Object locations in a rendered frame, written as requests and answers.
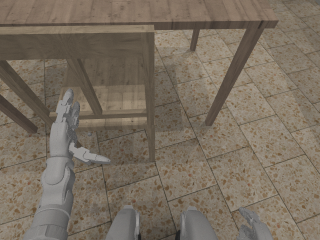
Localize robot left hand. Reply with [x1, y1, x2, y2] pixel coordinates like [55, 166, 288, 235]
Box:
[49, 88, 111, 165]

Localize chair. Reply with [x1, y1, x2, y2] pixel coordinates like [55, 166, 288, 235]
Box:
[0, 24, 155, 166]

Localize table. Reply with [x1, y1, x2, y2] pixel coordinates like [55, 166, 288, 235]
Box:
[0, 0, 279, 134]

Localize left robot thigh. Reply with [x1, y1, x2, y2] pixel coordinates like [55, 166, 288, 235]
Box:
[105, 208, 140, 240]

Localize left robot shin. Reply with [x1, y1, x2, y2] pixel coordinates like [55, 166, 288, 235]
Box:
[123, 205, 138, 240]

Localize robot left forearm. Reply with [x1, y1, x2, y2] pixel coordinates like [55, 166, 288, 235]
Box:
[22, 156, 76, 240]

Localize robot right hand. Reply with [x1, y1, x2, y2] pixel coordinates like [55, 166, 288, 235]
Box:
[236, 206, 274, 240]

